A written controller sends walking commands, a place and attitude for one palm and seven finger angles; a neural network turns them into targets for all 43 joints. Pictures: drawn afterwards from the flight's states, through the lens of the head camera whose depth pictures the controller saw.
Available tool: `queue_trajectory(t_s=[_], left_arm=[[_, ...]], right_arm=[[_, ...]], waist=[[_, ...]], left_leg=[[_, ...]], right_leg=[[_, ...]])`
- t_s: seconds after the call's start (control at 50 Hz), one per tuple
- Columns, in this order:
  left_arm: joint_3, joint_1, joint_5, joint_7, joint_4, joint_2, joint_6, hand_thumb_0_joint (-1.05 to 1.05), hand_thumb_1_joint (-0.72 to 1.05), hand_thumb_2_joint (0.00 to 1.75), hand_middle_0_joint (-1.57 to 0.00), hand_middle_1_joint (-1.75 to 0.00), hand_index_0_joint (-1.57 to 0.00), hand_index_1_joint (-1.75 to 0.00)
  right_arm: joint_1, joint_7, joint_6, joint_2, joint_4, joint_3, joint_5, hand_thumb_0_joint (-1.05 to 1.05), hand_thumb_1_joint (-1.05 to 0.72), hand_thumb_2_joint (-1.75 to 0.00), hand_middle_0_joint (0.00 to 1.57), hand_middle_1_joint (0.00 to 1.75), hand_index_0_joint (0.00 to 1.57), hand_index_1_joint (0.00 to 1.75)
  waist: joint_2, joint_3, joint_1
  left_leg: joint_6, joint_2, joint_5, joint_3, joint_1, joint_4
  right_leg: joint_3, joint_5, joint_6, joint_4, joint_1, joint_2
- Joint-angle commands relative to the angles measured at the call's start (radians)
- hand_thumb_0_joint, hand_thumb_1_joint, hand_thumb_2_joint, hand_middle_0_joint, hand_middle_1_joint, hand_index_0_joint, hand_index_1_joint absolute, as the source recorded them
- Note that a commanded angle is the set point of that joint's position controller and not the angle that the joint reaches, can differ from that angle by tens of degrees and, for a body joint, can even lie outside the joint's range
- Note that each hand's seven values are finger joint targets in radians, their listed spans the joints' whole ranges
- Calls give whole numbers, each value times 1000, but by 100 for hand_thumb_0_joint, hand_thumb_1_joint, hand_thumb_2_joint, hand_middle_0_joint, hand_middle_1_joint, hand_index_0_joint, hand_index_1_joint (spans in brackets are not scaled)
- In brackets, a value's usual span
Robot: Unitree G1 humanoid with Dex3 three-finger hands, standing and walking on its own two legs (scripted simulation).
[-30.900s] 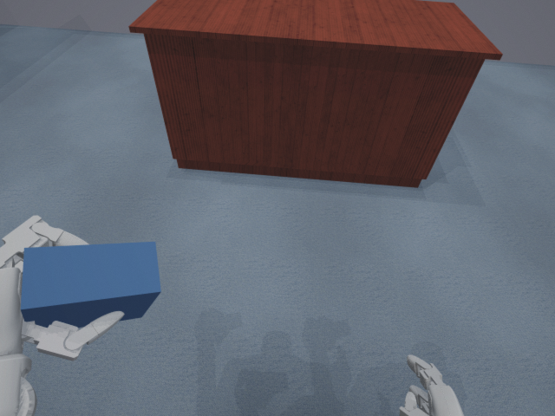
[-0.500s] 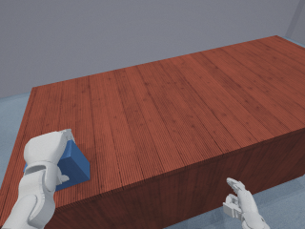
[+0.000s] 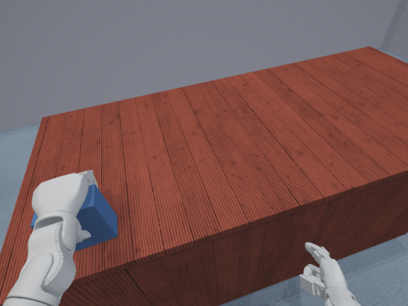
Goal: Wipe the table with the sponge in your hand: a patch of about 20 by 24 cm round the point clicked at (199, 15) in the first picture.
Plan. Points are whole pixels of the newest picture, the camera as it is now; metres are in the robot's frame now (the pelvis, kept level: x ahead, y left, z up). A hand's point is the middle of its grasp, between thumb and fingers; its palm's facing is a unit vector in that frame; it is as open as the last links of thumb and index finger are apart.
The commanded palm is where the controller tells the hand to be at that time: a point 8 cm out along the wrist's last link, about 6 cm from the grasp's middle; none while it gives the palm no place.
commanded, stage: wipe forward along the first lane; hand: left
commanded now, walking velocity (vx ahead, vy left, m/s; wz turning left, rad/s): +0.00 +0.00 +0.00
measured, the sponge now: (83, 225) +0.24 +0.31 +0.03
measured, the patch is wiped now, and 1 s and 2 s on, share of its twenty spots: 0.00 0.35 0.55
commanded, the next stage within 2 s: slide across to the middle lane in 1.42 s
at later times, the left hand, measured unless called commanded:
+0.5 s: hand (77, 192) +0.28 +0.33 +0.08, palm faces -0.05 -0.02 -1.00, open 10.0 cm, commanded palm +0.27 +0.32 +0.12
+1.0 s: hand (76, 172) +0.34 +0.36 +0.08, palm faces -0.10 +0.00 -0.99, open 10.0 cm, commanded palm +0.32 +0.35 +0.12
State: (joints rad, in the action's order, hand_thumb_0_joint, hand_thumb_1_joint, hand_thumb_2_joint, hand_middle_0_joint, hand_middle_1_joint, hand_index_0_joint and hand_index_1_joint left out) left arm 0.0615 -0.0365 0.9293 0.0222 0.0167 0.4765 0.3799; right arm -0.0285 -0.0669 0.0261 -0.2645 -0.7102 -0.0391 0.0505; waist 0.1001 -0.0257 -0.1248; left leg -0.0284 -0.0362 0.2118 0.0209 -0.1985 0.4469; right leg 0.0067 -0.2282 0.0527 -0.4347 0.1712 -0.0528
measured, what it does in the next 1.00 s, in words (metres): stands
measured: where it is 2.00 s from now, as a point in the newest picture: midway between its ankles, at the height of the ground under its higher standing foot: outside the picture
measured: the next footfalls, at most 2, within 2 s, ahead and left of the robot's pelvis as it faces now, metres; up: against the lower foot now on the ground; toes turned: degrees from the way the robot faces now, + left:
none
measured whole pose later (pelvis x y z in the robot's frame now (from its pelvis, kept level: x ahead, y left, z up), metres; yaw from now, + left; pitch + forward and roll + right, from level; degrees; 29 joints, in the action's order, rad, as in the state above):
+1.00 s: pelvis +0.00 +0.01 -0.01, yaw +0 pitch +5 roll -1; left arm -0.03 0.42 0.97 0.04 0.67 0.60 0.16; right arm -0.18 -0.08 0.06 -0.30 -0.73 0.00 0.09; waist 0.08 -0.07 -0.04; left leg -0.04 -0.03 0.23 0.03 -0.39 0.53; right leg 0.01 -0.23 0.05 -0.48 0.34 -0.06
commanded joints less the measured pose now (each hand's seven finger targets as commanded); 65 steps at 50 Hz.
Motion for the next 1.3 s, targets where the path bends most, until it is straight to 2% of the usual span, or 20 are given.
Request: queue_trajectory(t_s=[0.0, 0.06, 0.08, 0.1, 0.18, 0.24, 0.28, 0.3, 0.46, 0.48, 0.56, 0.68, 0.74, 0.78, 1.0, 1.08, 1.12, 1.18, 1.22, 1.28], left_arm=[[-105, 252, 8, 20, -82, 196, -12, 0, 10, 130, -120, -160, -120, -160], [-116, 245, 7, 17, -40, 203, -32, 0, 10, 130, -120, -160, -120, -160], [-175, 250, 4, 23, -37, 271, -39, 0, 10, 130, -120, -160, -120, -160], [-118, 255, -1, 19, -23, 204, -41, 0, 10, 130, -120, -160, -120, -160], [-168, 318, 2, 25, 45, 272, -65, 0, 10, 130, -120, -160, -120, -160], [-117, 350, 9, 22, 115, 221, -71, 0, 10, 130, -120, -160, -120, -160], [-153, 391, 8, 24, 153, 277, -80, 0, 10, 130, -120, -160, -120, -160], [-93, 408, 9, 19, 162, 213, -84, 0, 10, 130, -120, -160, -120, -160], [-93, 507, 21, 14, 348, 242, -113, 0, 10, 130, -120, -160, -120, -160], [-142, 524, 19, 17, 353, 304, -126, 0, 10, 130, -120, -160, -120, -160], [-110, 529, 26, 13, 397, 273, -143, 0, 10, 130, -120, -160, -120, -160], [-193, 602, 25, 21, 469, 387, -182, 0, 10, 130, -120, -160, -120, -160], [-136, 621, 38, 24, 497, 327, -190, 0, 10, 130, -120, -160, -120, -160], [-189, 644, 32, 27, 507, 393, -201, 0, 10, 130, -120, -160, -120, -160], [-132, 710, 50, 39, 593, 342, -224, 0, 10, 130, -120, -160, -120, -160], [-195, 710, 45, 47, 590, 404, -228, 0, 10, 130, -120, -160, -120, -160], [-129, 748, 59, 46, 610, 347, -221, 0, 10, 130, -120, -160, -120, -160], [-193, 790, 69, 51, 636, 430, -225, 0, 10, 130, -120, -160, -120, -160], [-129, 791, 79, 48, 649, 362, -222, 0, 10, 130, -120, -160, -120, -160], [-144, 868, 83, 46, 667, 392, -231, 0, 10, 130, -120, -160, -120, -160]], right_arm=[[193, -18, -57, -103, 177, 41, 5, 0, -90, -90, 20, 30, 20, 30], [184, -15, -56, -104, 168, 43, 6, 0, -90, -90, 20, 30, 20, 30], [184, -18, -57, -114, 159, 46, 6, 0, -90, -90, 20, 30, 20, 30], [172, -19, -57, -107, 175, 45, 7, 0, -90, -90, 20, 30, 20, 30], [160, -26, -56, -120, 151, 50, 12, 0, -90, -90, 20, 30, 20, 30], [139, -27, -55, -117, 150, 51, 17, 0, -90, -90, 20, 30, 20, 30], [129, -32, -53, -127, 139, 54, 21, 0, -90, -90, 20, 30, 20, 30], [121, -33, -54, -121, 152, 56, 22, 0, -90, -90, 20, 30, 20, 30], [61, -33, -41, -137, 132, 60, 29, 0, -90, -90, 20, 30, 20, 30], [53, -34, -43, -146, 122, 64, 30, 0, -90, -90, 20, 30, 20, 30], [33, -28, -33, -142, 136, 65, 31, 0, -90, -90, 20, 30, 20, 30], [7, -32, -26, -157, 124, 71, 36, 0, -90, -90, 20, 30, 20, 30], [-19, -26, -22, -153, 128, 76, 35, 0, -90, -90, 20, 30, 20, 30], [-17, -27, -19, -162, 122, 74, 38, 0, -90, -90, 20, 30, 20, 30], [-72, -20, -3, -164, 117, 84, 38, 0, -90, -90, 20, 30, 20, 30], [-63, -17, 4, -169, 114, 84, 39, 0, -90, -90, 20, 30, 20, 30], [-72, -16, 9, -162, 115, 81, 40, 0, -90, -90, 20, 30, 20, 30], [-77, -18, 10, -174, 103, 82, 39, 0, -90, -90, 20, 30, 20, 30], [-94, -14, 12, -167, 109, 83, 39, 0, -90, -90, 20, 30, 20, 30], [-97, -14, 13, -172, 101, 81, 40, 0, -90, -90, 20, 30, 20, 30]], waist=[[-81, -159, 18], [-103, -157, 17], [-98, -157, 11], [-100, -163, 21], [-101, -138, 27], [-101, -130, 38], [-112, -121, 41], [-101, -133, 52], [-155, -130, 71], [-145, -154, 69], [-115, -174, 68], [-123, -173, 71], [-113, -196, 80], [-117, -209, 75], [-110, -242, 95], [-113, -263, 84], [-110, -221, 103], [-104, -239, 94], [-104, -252, 104], [-84, -243, 111]], left_leg=[[-15, -7, -115, 61, 40, -42], [-12, -8, -125, 65, 33, -34], [-13, -8, -117, 64, 33, -32], [-18, -11, -115, 55, 17, -28], [-15, -12, -85, 53, 4, -23], [-16, -11, -64, 56, -11, -24], [-18, -12, -32, 58, -20, -26], [-22, -14, -27, 46, -28, -19], [-23, -14, -3, 41, -87, -5], [-25, -14, -3, 40, -86, 2], [-25, -16, -22, 36, -100, 12], [-30, -12, -9, 35, -135, 17], [-30, -6, -21, 29, -125, 24], [-31, -8, -31, 33, -134, 25], [-35, 5, -75, 26, -116, 30], [-31, 7, -108, 27, -114, 27], [-30, 9, -93, 30, -114, 21], [-29, 13, -103, 39, -105, 14], [-27, 15, -115, 39, -89, 18], [-23, 23, -110, 53, -76, 10]], right_leg=[[-92, 99, 24, 77, -3, 24], [-103, 130, 20, 72, 3, 28], [-125, 121, 26, 73, 0, 24], [-92, 127, 19, 68, -7, 26], [-123, 103, 20, 75, 26, 25], [-94, 65, 17, 77, 54, 24], [-111, 24, 19, 85, 65, 22], [-87, 28, 13, 81, 62, 24], [-89, 36, 5, 73, 84, 28], [-109, 41, 9, 68, 73, 26], [-96, 77, 6, 58, 66, 33], [-108, 58, 6, 53, 75, 32], [-87, 76, 4, 48, 84, 36], [-102, 94, 8, 45, 71, 35], [-56, 130, 6, 36, 96, 33], [-67, 179, 9, 31, 78, 35], [-42, 137, 5, 39, 120, 33], [-45, 123, 12, 36, 126, 27], [-29, 127, 10, 36, 137, 28], [-27, 97, 18, 35, 172, 23]])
